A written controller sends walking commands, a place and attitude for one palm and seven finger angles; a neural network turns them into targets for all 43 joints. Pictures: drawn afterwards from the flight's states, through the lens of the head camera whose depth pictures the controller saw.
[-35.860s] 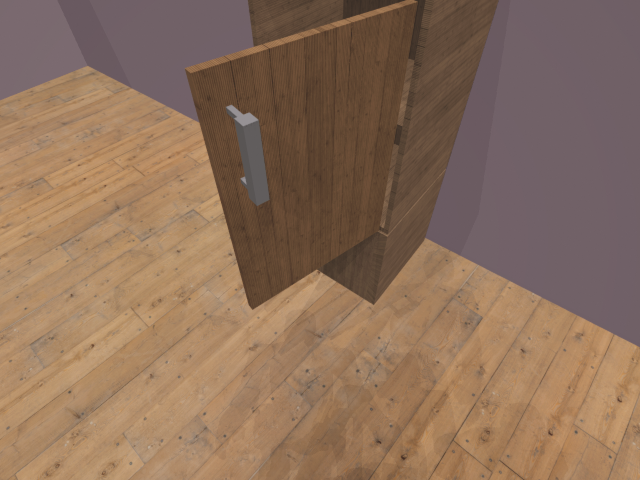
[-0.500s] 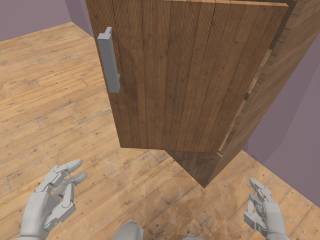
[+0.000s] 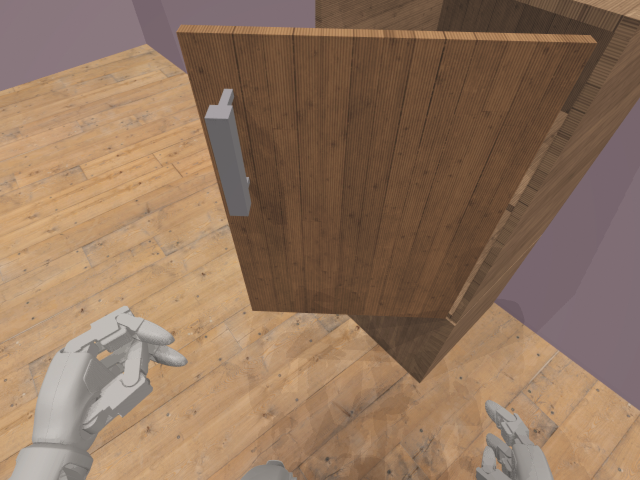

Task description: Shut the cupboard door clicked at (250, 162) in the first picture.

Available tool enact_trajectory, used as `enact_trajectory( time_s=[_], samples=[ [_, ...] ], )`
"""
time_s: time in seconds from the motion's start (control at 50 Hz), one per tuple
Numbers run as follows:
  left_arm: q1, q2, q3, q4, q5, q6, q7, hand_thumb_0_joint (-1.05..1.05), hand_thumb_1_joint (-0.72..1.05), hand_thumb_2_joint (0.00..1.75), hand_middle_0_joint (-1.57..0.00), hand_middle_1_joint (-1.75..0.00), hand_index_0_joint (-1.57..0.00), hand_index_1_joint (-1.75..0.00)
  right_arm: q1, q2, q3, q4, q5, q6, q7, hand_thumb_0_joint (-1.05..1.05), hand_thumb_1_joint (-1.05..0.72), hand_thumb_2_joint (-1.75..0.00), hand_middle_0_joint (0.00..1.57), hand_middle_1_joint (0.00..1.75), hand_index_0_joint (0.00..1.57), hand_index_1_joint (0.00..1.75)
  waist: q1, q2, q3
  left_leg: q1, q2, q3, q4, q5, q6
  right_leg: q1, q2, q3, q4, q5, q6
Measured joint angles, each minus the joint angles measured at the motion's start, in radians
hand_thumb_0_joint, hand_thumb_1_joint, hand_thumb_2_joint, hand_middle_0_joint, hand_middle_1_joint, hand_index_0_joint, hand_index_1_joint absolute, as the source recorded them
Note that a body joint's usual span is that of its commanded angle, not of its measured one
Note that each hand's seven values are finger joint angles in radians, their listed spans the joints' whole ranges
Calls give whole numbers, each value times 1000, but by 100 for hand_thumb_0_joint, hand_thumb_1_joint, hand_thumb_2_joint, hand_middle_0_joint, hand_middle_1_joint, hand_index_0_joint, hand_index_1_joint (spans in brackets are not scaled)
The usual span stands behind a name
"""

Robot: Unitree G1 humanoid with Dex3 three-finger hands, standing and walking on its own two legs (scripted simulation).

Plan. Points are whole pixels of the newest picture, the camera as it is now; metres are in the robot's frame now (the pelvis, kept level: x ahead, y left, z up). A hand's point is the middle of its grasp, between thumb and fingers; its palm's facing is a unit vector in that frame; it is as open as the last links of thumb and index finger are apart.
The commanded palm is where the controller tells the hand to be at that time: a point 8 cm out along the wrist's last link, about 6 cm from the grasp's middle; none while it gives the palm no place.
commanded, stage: raise the hand and make a fist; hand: left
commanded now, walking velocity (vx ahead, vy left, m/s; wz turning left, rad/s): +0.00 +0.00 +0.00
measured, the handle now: (234, 155) +0.46 +0.15 +0.16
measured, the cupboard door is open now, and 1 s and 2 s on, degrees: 45 45 45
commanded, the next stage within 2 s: bring the fist close to the handle in 1.00 s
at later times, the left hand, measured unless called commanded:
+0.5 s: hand (125, 341) +0.22 +0.20 +0.15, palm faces +0.06 -1.00 -0.04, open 3.1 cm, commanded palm +0.19 +0.25 +0.16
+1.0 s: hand (139, 320) +0.23 +0.18 +0.16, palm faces +0.07 -1.00 -0.04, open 3.1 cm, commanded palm +0.20 +0.23 +0.17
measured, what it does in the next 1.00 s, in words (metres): stands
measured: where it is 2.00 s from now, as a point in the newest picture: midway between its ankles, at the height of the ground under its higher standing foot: outside the picture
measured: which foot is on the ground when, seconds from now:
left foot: down 0.00-1.00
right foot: down 0.00-1.00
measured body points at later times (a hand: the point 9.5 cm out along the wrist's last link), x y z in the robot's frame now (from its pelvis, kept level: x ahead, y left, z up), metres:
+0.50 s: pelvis -0.01 +0.00 +0.03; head -0.01 +0.00 +0.48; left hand +0.21 +0.25 +0.15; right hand +0.18 -0.20 -0.04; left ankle +0.03 +0.10 -0.69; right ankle -0.02 -0.11 -0.69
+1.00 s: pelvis +0.00 -0.01 +0.04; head -0.02 -0.02 +0.49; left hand +0.22 +0.24 +0.17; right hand +0.18 -0.23 -0.03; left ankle +0.03 +0.10 -0.69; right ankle -0.02 -0.11 -0.69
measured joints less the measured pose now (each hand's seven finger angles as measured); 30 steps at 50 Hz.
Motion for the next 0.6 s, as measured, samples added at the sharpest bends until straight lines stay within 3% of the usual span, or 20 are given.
enact_trajectory(
  time_s=[0.2,0.38,0.6],
  samples=[
    [-38,15,-29,-54,22,66,41,2,90,90,-105,-122,-105,-123,-28,-9,16,-19,11,-4,-5,2,-90,-90,20,30,20,30,7,0,13,81,-7,2,-55,23,10,86,-4,2,-66,30,9],
    [-108,24,-28,-63,28,173,57,2,89,90,-121,-140,-121,-140,-40,5,54,-17,18,-8,-4,2,-90,-90,20,30,20,30,16,11,25,177,-11,0,-137,61,10,182,-5,1,-150,70,10],
    [-209,32,-5,-44,26,276,57,2,89,90,-129,-148,-129,-149,-35,-3,66,32,24,-18,-11,2,-90,-90,20,30,20,30,22,14,48,278,-10,0,-238,109,2,277,-1,1,-244,115,3]
  ],
)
